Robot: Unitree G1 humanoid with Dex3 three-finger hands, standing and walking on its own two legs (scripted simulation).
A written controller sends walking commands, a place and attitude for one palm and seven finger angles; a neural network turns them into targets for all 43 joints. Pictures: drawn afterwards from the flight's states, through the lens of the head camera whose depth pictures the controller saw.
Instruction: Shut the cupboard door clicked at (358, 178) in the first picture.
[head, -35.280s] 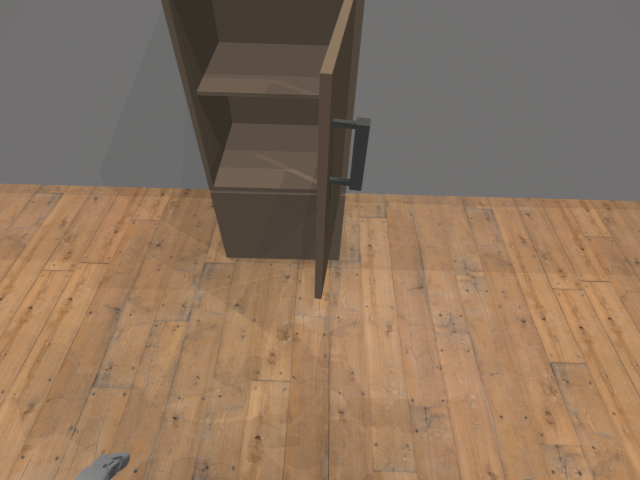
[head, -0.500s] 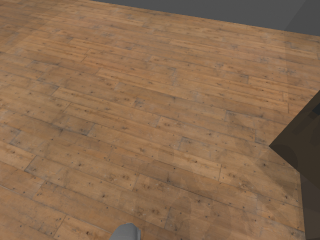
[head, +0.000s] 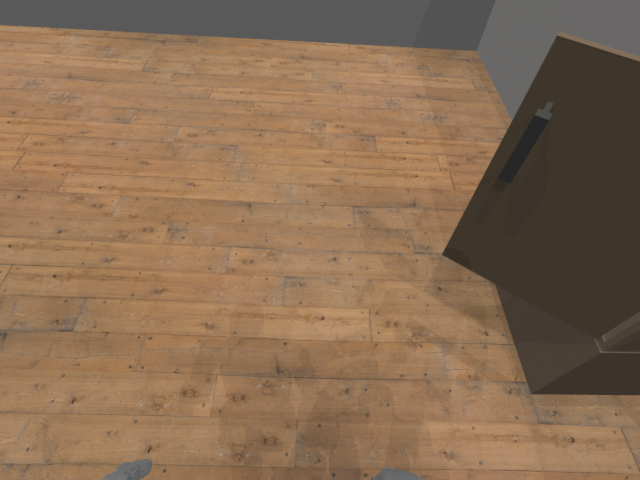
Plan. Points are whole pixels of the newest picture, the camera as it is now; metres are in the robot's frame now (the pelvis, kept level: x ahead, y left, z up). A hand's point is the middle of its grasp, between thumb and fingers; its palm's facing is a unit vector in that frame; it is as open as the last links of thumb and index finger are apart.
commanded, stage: turn to face it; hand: left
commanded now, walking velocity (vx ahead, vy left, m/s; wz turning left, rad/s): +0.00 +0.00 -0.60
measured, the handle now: (527, 142) +0.67 -0.34 +0.04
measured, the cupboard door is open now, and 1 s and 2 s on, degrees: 54 54 54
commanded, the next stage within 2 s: take the last steps up to it in 0.84 s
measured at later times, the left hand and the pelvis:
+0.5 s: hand out of the picture +0.13 +0.16 -0.17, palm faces -0.22 -0.95 -0.21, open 7.4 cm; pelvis +0.02 -0.01 -0.01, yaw -16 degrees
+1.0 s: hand (247, 433) +0.20 +0.11 -0.16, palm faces -0.46 -0.85 -0.25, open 7.4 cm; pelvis +0.02 -0.01 -0.01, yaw -29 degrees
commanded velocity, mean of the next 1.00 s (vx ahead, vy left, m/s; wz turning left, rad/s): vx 0.02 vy -0.01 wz -0.43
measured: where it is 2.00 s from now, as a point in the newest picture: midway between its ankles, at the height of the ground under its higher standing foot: outside the picture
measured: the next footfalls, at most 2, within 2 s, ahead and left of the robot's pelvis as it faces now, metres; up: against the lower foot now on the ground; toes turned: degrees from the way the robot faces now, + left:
right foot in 0.10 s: +0.04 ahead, -0.14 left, +0.00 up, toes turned -8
left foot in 0.54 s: +0.10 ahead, +0.10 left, +0.00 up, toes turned -15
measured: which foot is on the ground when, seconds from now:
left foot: down 0.00-0.10, up 0.12-0.52, down 0.54-0.94, up 0.96-1.00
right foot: up 0.00-0.08, down 0.10-0.54, up 0.56-0.92, down 0.94-1.00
